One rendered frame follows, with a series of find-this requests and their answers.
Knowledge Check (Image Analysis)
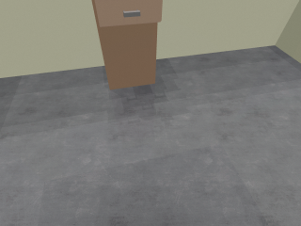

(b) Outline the cabinet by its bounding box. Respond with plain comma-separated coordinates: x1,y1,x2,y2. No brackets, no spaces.
91,0,158,90

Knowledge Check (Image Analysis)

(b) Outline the drawer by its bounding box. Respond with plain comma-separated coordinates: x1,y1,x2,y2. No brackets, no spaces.
94,0,163,27

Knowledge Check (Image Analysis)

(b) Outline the handle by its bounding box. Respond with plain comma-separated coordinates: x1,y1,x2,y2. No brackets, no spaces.
123,9,141,18

